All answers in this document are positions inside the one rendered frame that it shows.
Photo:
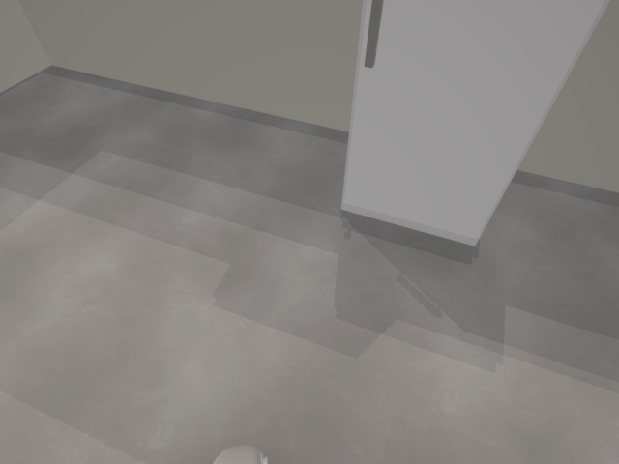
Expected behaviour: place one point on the handle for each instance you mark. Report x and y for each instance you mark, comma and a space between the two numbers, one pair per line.
373, 32

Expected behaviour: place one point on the fridge door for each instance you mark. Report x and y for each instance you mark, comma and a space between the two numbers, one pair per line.
456, 92

